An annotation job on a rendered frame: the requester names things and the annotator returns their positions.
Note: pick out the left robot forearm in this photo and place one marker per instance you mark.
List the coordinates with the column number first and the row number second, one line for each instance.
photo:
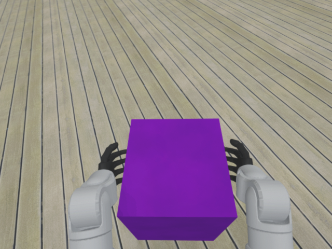
column 89, row 212

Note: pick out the right robot hand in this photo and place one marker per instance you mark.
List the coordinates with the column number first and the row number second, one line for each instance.
column 242, row 155

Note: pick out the carton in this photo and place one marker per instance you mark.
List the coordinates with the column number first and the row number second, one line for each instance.
column 176, row 183

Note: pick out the right robot forearm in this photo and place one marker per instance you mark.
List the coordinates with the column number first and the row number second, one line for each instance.
column 268, row 209

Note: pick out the left robot hand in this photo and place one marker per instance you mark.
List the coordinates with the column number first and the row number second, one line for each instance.
column 107, row 161

